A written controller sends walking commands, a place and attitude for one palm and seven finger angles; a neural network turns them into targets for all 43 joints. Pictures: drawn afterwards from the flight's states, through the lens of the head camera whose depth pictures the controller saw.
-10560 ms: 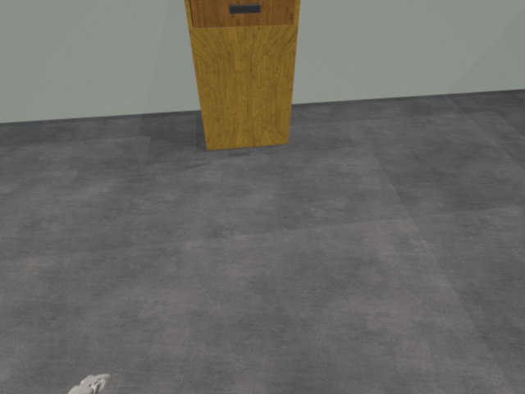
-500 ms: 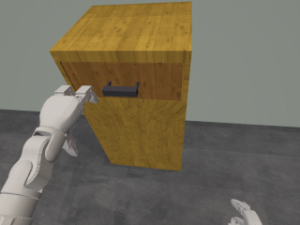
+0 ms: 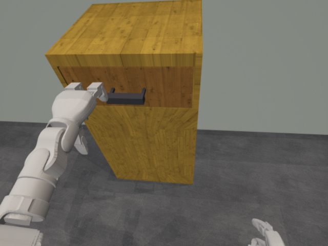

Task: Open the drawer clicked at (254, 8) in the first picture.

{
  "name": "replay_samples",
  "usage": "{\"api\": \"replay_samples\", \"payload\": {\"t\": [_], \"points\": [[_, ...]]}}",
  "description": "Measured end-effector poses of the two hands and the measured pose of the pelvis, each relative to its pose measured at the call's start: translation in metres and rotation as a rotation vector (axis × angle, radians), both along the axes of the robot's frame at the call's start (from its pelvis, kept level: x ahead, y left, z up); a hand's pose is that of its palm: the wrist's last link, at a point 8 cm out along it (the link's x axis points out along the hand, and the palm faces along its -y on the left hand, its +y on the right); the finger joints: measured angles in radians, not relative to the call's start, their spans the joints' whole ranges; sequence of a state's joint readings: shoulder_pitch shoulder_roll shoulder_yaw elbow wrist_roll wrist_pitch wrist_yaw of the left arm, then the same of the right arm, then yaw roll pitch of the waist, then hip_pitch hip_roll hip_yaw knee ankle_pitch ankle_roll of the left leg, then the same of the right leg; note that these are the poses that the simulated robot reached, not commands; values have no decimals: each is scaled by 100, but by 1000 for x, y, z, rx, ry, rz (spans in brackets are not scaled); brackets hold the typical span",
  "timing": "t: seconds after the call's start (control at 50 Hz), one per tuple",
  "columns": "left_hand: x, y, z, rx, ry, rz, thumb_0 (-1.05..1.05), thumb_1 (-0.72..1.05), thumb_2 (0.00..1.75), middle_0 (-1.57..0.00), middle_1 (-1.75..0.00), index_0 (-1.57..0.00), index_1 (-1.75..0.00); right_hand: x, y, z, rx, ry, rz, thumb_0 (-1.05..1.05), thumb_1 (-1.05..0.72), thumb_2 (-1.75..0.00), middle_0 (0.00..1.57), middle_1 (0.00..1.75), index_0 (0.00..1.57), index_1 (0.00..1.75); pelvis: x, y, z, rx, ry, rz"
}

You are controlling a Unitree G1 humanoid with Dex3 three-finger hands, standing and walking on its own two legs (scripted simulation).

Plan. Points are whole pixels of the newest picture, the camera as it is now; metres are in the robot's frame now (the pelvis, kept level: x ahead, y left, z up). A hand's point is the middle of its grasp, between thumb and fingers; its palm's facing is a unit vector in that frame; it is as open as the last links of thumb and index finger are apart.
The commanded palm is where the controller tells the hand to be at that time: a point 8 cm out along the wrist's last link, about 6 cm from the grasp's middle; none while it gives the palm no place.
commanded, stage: move the hooked fingers above the handle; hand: left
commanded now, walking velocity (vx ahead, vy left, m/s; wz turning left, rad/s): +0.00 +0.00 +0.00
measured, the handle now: (126, 94) +0.58 +0.21 +0.02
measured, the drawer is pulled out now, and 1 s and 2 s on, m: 0.00 0.00 0.00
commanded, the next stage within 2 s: none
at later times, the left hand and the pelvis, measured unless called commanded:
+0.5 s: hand (96, 105) +0.43 +0.24 +0.10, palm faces +0.01 +0.01 -1.00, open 13.9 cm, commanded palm +0.42 +0.23 +0.16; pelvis +0.02 +0.01 +0.00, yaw -1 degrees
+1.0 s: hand (112, 95) +0.51 +0.23 +0.07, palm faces -0.11 +0.03 -0.99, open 13.9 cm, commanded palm +0.50 +0.22 +0.14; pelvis +0.04 +0.02 -0.01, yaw -1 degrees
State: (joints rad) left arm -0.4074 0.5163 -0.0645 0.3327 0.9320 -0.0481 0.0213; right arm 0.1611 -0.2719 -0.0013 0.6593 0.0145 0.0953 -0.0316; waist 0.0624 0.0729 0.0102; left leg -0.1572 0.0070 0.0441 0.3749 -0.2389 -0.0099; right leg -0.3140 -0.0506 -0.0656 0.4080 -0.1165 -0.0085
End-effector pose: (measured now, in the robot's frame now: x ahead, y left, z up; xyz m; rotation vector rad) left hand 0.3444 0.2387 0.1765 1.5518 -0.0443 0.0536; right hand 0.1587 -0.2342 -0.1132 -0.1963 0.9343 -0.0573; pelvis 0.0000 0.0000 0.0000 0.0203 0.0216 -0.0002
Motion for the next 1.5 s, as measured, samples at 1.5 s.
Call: {"api": "replay_samples", "payload": {"t": [1.5], "points": [[140, -2, -31, 80, 163, 141, 0, -49, 30, -33, -121, -32, -121, -90, -23, -28, -50, 282, -212, 1, -90, -90, 20, 30, 20, 30, 20, 7, -11, -7, 182, -11]]}}
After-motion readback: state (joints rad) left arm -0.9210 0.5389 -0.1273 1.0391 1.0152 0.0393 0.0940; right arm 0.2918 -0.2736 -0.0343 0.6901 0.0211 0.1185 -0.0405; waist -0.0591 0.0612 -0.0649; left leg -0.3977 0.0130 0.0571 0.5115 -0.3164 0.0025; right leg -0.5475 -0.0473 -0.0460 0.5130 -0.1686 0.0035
